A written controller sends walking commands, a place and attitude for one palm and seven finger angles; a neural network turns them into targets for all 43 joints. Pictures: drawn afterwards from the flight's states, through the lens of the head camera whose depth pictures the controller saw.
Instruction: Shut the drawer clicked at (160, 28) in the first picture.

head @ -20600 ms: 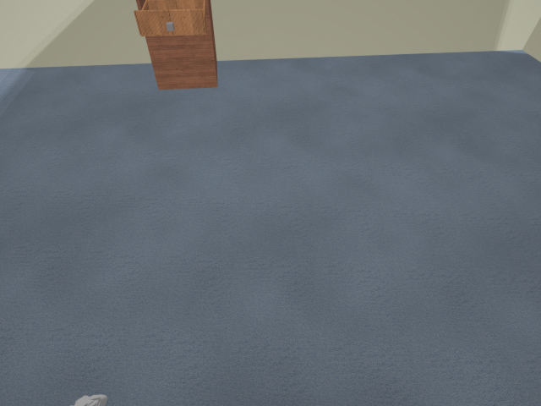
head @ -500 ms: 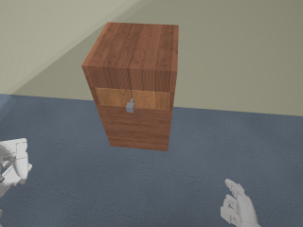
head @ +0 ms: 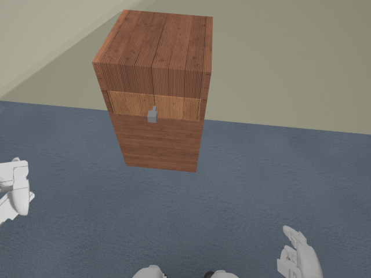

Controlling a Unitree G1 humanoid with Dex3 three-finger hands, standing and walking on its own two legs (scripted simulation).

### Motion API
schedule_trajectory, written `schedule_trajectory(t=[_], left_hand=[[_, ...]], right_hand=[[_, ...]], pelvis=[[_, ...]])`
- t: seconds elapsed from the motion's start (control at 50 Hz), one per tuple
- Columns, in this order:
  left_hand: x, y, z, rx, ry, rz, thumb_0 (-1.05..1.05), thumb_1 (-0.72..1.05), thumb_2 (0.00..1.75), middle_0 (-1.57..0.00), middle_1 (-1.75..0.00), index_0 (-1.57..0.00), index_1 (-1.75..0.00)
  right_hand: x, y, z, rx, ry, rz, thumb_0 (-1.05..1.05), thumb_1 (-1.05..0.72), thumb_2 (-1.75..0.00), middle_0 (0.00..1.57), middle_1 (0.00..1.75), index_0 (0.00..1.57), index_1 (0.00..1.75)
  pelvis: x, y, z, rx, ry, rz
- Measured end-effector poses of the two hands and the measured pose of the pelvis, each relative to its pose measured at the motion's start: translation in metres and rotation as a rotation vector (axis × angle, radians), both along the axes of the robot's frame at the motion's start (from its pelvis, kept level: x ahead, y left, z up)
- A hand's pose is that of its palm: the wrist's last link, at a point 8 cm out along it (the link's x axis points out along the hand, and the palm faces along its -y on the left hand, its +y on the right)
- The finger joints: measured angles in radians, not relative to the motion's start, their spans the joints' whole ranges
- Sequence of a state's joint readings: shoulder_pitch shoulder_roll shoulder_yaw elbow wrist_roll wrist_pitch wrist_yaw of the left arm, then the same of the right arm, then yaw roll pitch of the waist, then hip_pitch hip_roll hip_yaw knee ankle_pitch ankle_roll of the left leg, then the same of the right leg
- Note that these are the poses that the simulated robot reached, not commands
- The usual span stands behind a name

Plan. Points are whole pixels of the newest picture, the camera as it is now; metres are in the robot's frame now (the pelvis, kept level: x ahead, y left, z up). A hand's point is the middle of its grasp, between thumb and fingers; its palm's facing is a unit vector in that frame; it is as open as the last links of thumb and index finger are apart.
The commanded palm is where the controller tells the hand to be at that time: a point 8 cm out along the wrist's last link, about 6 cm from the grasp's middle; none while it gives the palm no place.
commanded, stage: step back with the hand held close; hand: left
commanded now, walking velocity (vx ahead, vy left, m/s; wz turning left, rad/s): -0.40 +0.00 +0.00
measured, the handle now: (153, 113) +0.75 +0.16 -0.22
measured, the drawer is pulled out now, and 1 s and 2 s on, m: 0.00 0.00 0.00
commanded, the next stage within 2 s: stop stepping back and stand still in 0.40 s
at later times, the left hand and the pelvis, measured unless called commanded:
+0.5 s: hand out of the picture +0.12 +0.25 +0.18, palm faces +0.30 -0.81 -0.50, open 3.3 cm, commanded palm +0.05 +0.29 +0.19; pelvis -0.07 +0.01 +0.00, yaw +2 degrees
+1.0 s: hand out of the picture +0.02 +0.35 +0.18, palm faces +0.46 -0.83 -0.31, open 3.3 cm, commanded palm -0.05 +0.37 +0.19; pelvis -0.18 +0.09 -0.01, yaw +0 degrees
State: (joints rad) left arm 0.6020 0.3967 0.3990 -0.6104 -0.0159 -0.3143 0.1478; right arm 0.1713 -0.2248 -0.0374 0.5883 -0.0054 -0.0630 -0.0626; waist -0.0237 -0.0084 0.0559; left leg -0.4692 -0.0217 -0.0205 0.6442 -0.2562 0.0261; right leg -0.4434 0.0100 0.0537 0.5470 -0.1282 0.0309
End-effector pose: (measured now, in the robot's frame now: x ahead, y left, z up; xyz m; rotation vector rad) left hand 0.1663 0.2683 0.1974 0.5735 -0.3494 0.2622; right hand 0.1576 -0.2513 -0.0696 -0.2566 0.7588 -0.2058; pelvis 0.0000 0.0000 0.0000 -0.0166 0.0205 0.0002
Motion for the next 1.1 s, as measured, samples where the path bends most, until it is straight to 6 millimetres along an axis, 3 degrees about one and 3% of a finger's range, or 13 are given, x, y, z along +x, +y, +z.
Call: schedule_trajectory(t=[0.18, 0.28, 0.36, 0.48, 0.62, 0.68, 0.74, 0.8, 0.88, 1.0, 1.1], left_hand=[[-0.025, 0.019, 0.005, 0.071, -0.008, 0.062, 0.02, 0.89, 0.9, -1.41, -1.6, -1.41, -1.6], [-0.041, 0.007, -0.001, 0.012, 0.015, 0.043, 0.02, 0.89, 0.9, -1.41, -1.6, -1.41, -1.6], [-0.051, 0.002, 0.001, 0.001, 0.015, -0.024, 0.02, 0.89, 0.9, -1.41, -1.6, -1.41, -1.6], [-0.075, 0.018, 0.004, 0.03, 0.008, -0.046, 0.02, 0.89, 0.9, -1.41, -1.6, -1.41, -1.6], [-0.107, 0.049, -0.008, -0.064, -0.013, 0.004, 0.02, 0.89, 0.9, -1.41, -1.6, -1.41, -1.6], [-0.11, 0.06, -0.013, -0.109, -0.013, 0.024, 0.02, 0.89, 0.9, -1.41, -1.6, -1.41, -1.6], [-0.119, 0.066, -0.002, -0.107, -0.026, 0.021, 0.02, 0.89, 0.9, -1.41, -1.6, -1.41, -1.6], [-0.145, 0.067, 0.012, -0.059, -0.031, 0.002, 0.02, 0.89, 0.9, -1.41, -1.6, -1.4, -1.6], [-0.181, 0.069, 0.015, -0.004, -0.101, -0.036, 0.02, 0.89, 0.9, -1.41, -1.6, -1.41, -1.6], [-0.187, 0.116, -0.009, -0.139, -0.148, 0.083, 0.01, 0.89, 0.9, -1.41, -1.6, -1.41, -1.6], [-0.194, 0.115, -0.005, -0.135, -0.027, 0.037, 0.02, 0.89, 0.9, -1.41, -1.6, -1.41, -1.6]], right_hand=[[-0.014, 0.014, 0.003, 0.005, -0.015, 0.035, 0.01, -0.9, -0.9, 0.21, 0.3, 0.21, 0.3], [-0.016, 0.018, -0.003, 0.018, 0.014, 0.093, 0.01, -0.9, -0.9, 0.21, 0.3, 0.21, 0.3], [-0.023, 0.02, 0.007, 0.02, -0.016, 0.077, 0.01, -0.9, -0.9, 0.21, 0.3, 0.21, 0.3], [-0.04, 0.023, 0.024, 0.002, -0.106, 0.053, 0.01, -0.9, -0.9, 0.21, 0.3, 0.21, 0.3], [-0.082, 0.033, 0.023, -0.06, -0.069, 0.019, 0.01, -0.9, -0.9, 0.21, 0.3, 0.21, 0.3], [-0.105, 0.046, 0.021, -0.07, -0.047, 0.005, 0.01, -0.9, -0.9, 0.21, 0.3, 0.21, 0.3], [-0.127, 0.066, 0.024, -0.03, -0.032, 0.026, 0.01, -0.9, -0.9, 0.2, 0.3, 0.2, 0.3], [-0.144, 0.085, 0.025, 0.014, -0.043, 0.062, 0.01, -0.9, -0.9, 0.21, 0.3, 0.21, 0.3], [-0.161, 0.095, 0.006, 0.012, -0.042, 0.076, 0.01, -0.9, -0.9, 0.21, 0.3, 0.21, 0.3], [-0.192, 0.115, -0.001, -0.022, -0.032, 0.039, 0.01, -0.9, -0.9, 0.21, 0.3, 0.21, 0.3], [-0.224, 0.138, 0.016, 0.05, -0.034, 0.028, 0.01, -0.9, -0.9, 0.21, 0.3, 0.21, 0.3]], pelvis=[[-0.012, -0.003, 0.001, -0.037, 0.047, 0.057], [-0.031, -0.007, 0.004, -0.034, 0.049, 0.024], [-0.044, -0.004, 0.006, -0.033, 0.023, 0.026], [-0.067, 0.007, 0.004, -0.051, -0.01, 0.027], [-0.085, 0.035, 0.0, -0.066, -0.034, 0.0], [-0.099, 0.044, 0.003, -0.073, -0.048, -0.009], [-0.117, 0.047, 0.011, -0.076, -0.056, 0.019], [-0.132, 0.05, 0.011, -0.061, -0.043, 0.048], [-0.155, 0.063, -0.009, -0.015, -0.046, -0.013], [-0.176, 0.091, -0.013, -0.029, -0.045, -0.003], [-0.193, 0.097, 0.009, -0.033, -0.054, -0.037]])
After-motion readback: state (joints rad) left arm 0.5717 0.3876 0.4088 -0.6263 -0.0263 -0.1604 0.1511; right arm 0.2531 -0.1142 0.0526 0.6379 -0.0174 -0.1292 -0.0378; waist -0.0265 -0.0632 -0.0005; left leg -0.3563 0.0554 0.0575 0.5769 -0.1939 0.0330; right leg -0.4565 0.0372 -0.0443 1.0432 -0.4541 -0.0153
